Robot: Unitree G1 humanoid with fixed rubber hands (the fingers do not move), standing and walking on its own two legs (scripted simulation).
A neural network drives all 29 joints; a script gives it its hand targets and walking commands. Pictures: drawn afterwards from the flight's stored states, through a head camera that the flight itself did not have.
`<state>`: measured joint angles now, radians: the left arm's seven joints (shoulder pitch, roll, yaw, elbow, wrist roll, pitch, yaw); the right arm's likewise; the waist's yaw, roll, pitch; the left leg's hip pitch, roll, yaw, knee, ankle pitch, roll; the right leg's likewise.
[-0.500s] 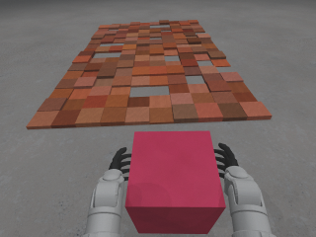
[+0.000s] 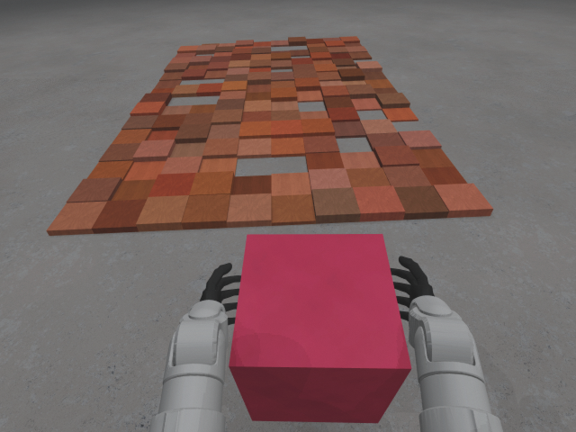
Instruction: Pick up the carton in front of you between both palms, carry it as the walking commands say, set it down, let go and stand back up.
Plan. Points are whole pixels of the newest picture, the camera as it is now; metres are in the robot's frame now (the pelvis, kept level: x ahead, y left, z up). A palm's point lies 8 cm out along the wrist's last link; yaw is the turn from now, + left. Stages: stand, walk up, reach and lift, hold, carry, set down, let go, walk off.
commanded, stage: hold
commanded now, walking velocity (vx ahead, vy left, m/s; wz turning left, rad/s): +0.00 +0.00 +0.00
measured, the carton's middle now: (314, 331) +0.31 +0.00 -0.03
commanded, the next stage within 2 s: carry in 0.20 s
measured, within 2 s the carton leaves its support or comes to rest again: neither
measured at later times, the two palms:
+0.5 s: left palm (239, 271) +0.35 +0.11 +0.07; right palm (438, 272) +0.34 -0.19 +0.07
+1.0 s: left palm (271, 172) +0.61 +0.08 +0.08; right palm (416, 175) +0.59 -0.22 +0.08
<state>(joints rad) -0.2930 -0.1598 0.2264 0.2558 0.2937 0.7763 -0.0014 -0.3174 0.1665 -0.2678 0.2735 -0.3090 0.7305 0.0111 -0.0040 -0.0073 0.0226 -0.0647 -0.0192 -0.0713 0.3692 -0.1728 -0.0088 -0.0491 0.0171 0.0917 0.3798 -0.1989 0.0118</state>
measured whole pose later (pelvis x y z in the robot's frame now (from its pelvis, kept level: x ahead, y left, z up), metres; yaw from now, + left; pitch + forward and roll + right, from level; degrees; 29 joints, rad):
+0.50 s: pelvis +0.07 -0.02 +0.00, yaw -1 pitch +4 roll +1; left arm -0.19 -0.14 0.10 -0.04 0.15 0.99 0.07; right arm -0.19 0.10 -0.15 -0.07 -0.15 0.98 -0.05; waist 0.00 0.00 -0.17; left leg -0.37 0.04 0.06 0.71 -0.47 -0.01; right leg -0.22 -0.02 -0.02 0.46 -0.32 -0.01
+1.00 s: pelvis +0.33 -0.05 -0.02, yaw -2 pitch +4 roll +0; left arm -0.19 -0.14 0.12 -0.34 0.10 1.25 0.09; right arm -0.21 0.14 -0.13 -0.33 -0.10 1.23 -0.10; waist -0.03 0.03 -0.12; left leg 0.01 0.09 0.18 0.42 -0.46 -0.05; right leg -0.49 -0.06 -0.23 0.50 -0.12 -0.03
